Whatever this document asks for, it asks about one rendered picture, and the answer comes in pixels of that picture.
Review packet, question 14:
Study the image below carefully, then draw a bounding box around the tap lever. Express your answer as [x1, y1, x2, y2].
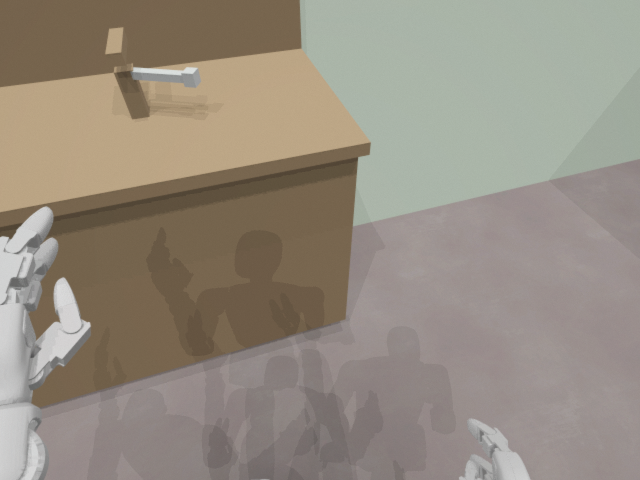
[130, 67, 201, 88]

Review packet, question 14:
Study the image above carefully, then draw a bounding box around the left robot hand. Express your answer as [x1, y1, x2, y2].
[0, 206, 91, 406]

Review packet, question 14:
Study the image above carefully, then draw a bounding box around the counter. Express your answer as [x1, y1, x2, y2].
[0, 0, 371, 407]

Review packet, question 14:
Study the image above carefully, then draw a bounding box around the robot left forearm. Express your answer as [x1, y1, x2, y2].
[0, 402, 49, 480]

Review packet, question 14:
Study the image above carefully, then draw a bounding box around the right robot hand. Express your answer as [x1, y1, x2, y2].
[459, 418, 531, 480]

